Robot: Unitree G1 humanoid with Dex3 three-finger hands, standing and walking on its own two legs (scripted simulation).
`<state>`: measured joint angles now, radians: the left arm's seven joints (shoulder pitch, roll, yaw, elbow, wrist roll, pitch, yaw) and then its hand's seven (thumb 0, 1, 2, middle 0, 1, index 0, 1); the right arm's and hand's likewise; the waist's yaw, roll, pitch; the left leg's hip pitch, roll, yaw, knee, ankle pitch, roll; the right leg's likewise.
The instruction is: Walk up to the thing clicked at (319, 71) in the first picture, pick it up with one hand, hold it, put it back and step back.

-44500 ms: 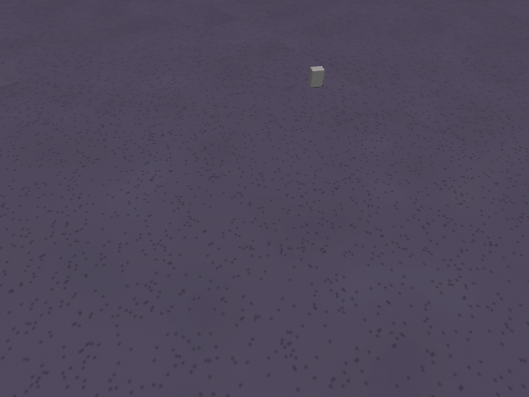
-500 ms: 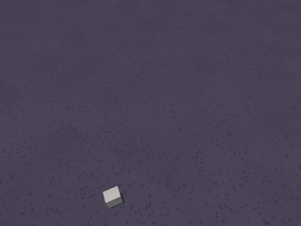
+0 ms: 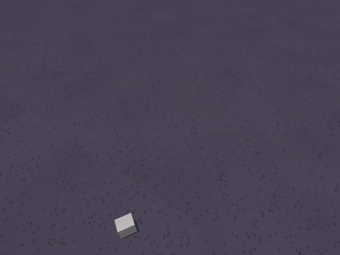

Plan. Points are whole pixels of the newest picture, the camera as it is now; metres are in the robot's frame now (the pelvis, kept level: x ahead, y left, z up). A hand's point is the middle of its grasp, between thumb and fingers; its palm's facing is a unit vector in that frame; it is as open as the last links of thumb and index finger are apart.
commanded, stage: stand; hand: left
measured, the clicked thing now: (126, 225) +0.38 +0.22 -0.72
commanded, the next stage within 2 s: go down in 0.24 s
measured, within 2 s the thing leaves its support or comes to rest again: neither
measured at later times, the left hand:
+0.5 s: hand out of the picture +0.11 +0.25 -0.16, palm faces +0.10 -0.95 -0.31, open 9.1 cm
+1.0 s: hand out of the picture +0.13 +0.28 -0.20, palm faces +0.11 -0.94 -0.32, open 16.0 cm
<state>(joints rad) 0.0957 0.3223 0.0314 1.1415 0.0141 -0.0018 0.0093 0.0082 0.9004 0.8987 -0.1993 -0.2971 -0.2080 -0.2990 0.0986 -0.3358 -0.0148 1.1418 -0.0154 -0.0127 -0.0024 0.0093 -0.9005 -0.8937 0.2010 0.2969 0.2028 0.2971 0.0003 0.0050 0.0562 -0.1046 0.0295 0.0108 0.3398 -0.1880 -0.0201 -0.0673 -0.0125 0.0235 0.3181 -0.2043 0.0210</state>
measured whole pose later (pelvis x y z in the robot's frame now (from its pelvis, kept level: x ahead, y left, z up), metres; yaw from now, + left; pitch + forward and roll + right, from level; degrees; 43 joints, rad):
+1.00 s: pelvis -0.01 +0.01 -0.07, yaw +1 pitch +14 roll -2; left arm 0.21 0.32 0.24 0.57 0.04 0.17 -0.06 0.00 -0.27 0.17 -0.07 -0.14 -0.08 -0.14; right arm 0.21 -0.25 -0.02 0.60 0.01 -0.11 -0.05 0.01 -0.86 -0.88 0.20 0.30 0.20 0.30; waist -0.02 0.00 -0.09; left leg -0.80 0.03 -0.03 1.03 -0.48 -0.01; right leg -0.73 -0.01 0.00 0.98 -0.49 0.03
